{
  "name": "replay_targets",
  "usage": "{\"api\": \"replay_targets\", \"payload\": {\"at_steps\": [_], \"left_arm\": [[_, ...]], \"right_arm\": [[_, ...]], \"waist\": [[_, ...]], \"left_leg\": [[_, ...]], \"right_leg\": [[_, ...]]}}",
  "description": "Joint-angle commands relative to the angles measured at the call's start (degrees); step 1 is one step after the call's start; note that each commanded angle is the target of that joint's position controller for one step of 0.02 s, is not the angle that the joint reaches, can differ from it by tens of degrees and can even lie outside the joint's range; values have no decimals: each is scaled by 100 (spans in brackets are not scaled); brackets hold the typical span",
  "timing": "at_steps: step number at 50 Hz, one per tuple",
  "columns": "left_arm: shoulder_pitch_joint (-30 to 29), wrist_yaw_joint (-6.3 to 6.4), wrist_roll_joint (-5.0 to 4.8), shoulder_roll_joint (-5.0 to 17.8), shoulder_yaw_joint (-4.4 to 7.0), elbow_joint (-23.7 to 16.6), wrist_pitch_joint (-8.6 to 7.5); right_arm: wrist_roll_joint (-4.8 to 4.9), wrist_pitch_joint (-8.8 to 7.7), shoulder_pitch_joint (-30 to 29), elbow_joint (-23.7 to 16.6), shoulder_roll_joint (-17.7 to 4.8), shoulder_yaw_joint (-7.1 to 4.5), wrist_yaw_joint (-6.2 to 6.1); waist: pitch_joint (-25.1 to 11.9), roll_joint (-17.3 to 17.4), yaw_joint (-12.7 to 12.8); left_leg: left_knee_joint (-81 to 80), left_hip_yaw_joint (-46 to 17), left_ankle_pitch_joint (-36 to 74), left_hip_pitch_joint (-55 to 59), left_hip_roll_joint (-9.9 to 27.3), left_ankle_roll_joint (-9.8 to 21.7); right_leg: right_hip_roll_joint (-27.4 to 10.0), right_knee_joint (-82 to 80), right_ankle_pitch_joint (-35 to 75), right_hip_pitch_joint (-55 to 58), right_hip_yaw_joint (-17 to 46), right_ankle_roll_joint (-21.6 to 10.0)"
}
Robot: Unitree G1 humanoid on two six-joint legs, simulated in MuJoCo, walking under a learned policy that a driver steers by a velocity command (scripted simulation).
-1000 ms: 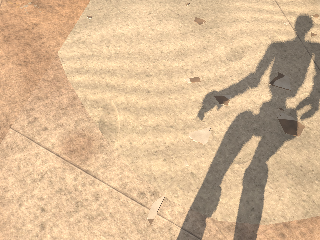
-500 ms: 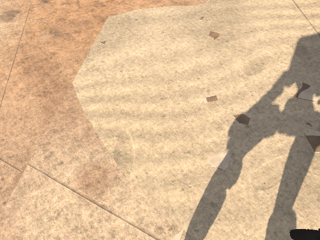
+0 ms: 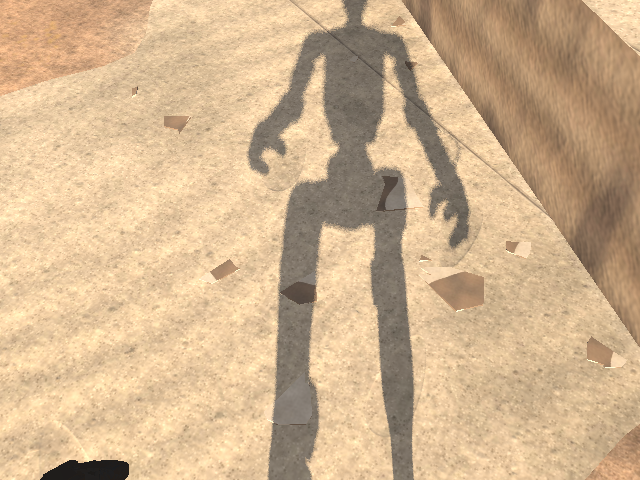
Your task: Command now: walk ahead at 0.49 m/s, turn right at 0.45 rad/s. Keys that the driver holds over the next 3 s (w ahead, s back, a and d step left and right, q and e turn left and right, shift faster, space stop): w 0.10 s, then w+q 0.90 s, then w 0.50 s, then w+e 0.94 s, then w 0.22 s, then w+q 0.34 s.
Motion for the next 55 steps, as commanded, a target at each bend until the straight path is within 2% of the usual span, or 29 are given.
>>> {"api": "replay_targets", "payload": {"at_steps": [1, 4, 5, 6, 7, 8, 9, 10, 11, 12, 14, 17, 20, 24, 28, 31, 32, 33, 34, 35, 36, 37, 38, 39, 40, 43, 48, 52, 55], "left_arm": [[-561, -105, -11, 114, -31, -578, -107], [-446, -126, 40, 374, 89, -670, -115], [105, -105, 56, 578, 207, -557, -94], [964, -37, 48, 836, 363, -325, -62], [1891, 83, 61, 1303, 502, -169, 7], [1757, 93, 110, 1641, 463, -209, -32], [1824, 58, 130, 1055, 338, -269, -97], [1560, 45, 149, 900, 268, -154, -158], [1248, 40, 122, 759, 227, -75, -206], [965, 30, 148, 580, 185, -58, -246], [702, 25, 208, 396, 159, -30, -365], [626, 59, 219, 433, 201, 184, -511], [699, 136, 244, 463, 220, 352, -515], [888, 204, 188, 655, 270, 530, -460], [1216, 237, 78, 809, 342, 759, -282], [1091, 307, 37, 1026, 402, 755, -134], [1032, 338, 27, 1093, 416, 730, -82], [940, 361, 3, 1098, 404, 702, -42], [942, 391, 33, 977, 337, 640, -73], [1572, 289, 252, 99, 69, 351, -216], [1181, 203, 105, 367, 45, 283, -454], [537, 140, -128, 736, 140, 102, -587], [380, 153, -111, 692, 105, 27, -658], [353, 197, 49, 685, 122, 77, -670], [457, 210, 144, 747, 167, 103, -622], [617, 205, 225, 560, 138, 126, -439], [-413, 182, 206, 213, -18, -128, -408], [-846, 72, 94, 370, 24, -222, -496], [-647, 21, 104, 540, 110, -178, -569]], "right_arm": [[102, -43, -178, -282, -985, -200, 3], [162, 78, -20, -149, -1214, -240, 0], [160, 128, -45, -128, -1269, -234, -15], [152, 155, 8, -107, -1155, -159, -44], [-18, 121, 104, -245, -796, 14, -54], [-24, 24, 848, -334, -128, 241, 40], [212, -56, 183, -256, -867, 60, 78], [360, -81, -368, -503, -957, 11, 89], [287, -85, -494, -512, -812, 50, 47], [171, -50, -488, -470, -772, 31, 25], [171, 122, -68, -289, -603, 32, 25], [150, 284, -178, -301, -381, 53, -11], [119, 259, -563, -419, -306, 65, 17], [82, 198, -1293, -657, -126, 160, 164], [80, 191, -1851, -1021, -145, 177, 311], [91, 233, -1658, -1176, -334, 79, 380], [98, 262, -1243, -1125, -491, -13, 370], [114, 281, -488, -971, -741, -163, 323], [120, 333, 462, -760, -1121, -355, 222], [152, 328, 510, -756, -1785, -480, 140], [105, 232, 604, -958, -1455, -364, 167], [54, 164, 416, -931, -1109, -272, 178], [82, 126, 83, -950, -947, -227, 173], [95, 122, -315, -1009, -759, -167, 165], [27, 114, -540, -1103, -616, -111, 137], [25, 107, -627, -1118, -703, -127, 58], [94, 192, -294, -947, -921, -190, -98], [118, 255, 97, -769, -869, -172, -125], [78, 274, 143, -673, -800, -155, -133]], "waist": [[319, 418, 113], [26, 610, 396], [-366, 668, 777], [-845, 610, 1248], [-1597, -75, 1556], [-2564, -1205, 913], [-2545, -309, 1403], [-1507, -306, 1319], [-1012, -38, 1058], [-709, -78, 852], [-630, -186, 553], [-251, -39, 455], [-34, -23, 553], [221, 90, 861], [374, 128, 1025], [-14, -140, 738], [-324, -235, 476], [-745, -190, 25], [-1245, 134, -454], [-1693, 1747, 197], [-2628, 1218, -99], [-1829, 841, -252], [-1207, 439, -10], [-779, 190, 256], [-654, 313, 454], [-484, 398, 651], [-274, 648, 280], [-307, 795, 71], [-274, 971, 214]], "left_leg": [[-502, -491, 2184, -344, 1650, 893], [279, -318, 4299, 192, 1766, 786], [1086, -159, 5147, 169, 1686, 681], [2197, -5, 5224, -421, 1500, 524], [4068, 19, 2949, -1896, 1211, 306], [5994, -726, -1842, -3722, 143, 34], [6507, -1658, -1783, -4075, 227, 88], [6420, -1554, -1309, -4463, 441, 129], [5991, -1492, -789, -4330, 724, 130], [5671, -1477, -453, -4099, 872, 84], [5511, -1541, 21, -3494, 982, -10], [5112, -1634, 473, -3716, 965, -160], [4184, -1683, 1441, -4050, 884, -206], [2918, -1228, 2222, -3960, 780, -109], [2360, -948, 1686, -4368, 682, 137], [2290, -500, 844, -3744, 259, 446], [2335, -351, 575, -3167, 28, 587], [2093, -306, 685, -2094, -210, 780], [1827, -906, 934, -398, -39, 1050], [1620, -3970, 416, 1733, 1532, 2116], [630, -5960, -428, 2324, 2087, 2587], [386, -5145, -246, 1856, 1946, 2214], [381, -4415, 179, 1015, 1700, 1986], [352, -3838, 882, 182, 1463, 1821], [249, -3470, 1501, -376, 1293, 1773], [33, -2934, 2397, -1197, 1068, 1782], [131, -2291, 1921, -1807, 502, 1317], [440, -2737, 1250, -1346, 761, 1168], [844, -3107, 1457, -793, 1079, 1053]], "right_leg": [[93, -647, 173, 332, -152, -186], [524, -997, -568, 969, -466, -507], [741, -1166, -604, 1800, -603, -653], [894, -1406, -318, 3231, -601, -814], [-169, -1161, 59, 5125, 757, -1114], [-1737, -1903, -1078, 6419, 3815, -2083], [-1758, -2398, -1430, 6073, 3948, -1946], [-1533, -2521, -977, 5294, 2836, -1679], [-1259, -2615, -441, 4522, 2114, -1479], [-1040, -2780, -56, 3928, 1599, -1367], [-880, -3225, 155, 3310, 1031, -1326], [-838, -3619, 556, 2993, 328, -1294], [-668, -3731, 694, 3190, -301, -1124], [-706, -3832, 730, 3460, -831, -979], [-999, -3453, 1291, 4390, -1025, -911], [-1046, -2536, 3626, 4752, -1239, -722], [-1001, -1859, 4455, 4735, -1305, -647], [-845, -800, 4590, 4386, -1423, -501], [-603, 749, 3385, 3247, -1444, -259], [520, 2917, -2236, 510, -1166, 178], [921, 3779, -3275, -310, 289, 150], [568, 3691, -2754, -807, 510, 8], [310, 3168, -2240, -724, 448, -77], [117, 2620, -1970, -414, 393, -39], [-6, 2326, -1760, 19, 421, 13], [-21, 1658, -1504, 431, 234, 290], [371, -539, 329, 909, 32, 514], [522, -1380, 747, 1148, 158, 403], [461, -1582, 201, 1274, 192, 96]]}}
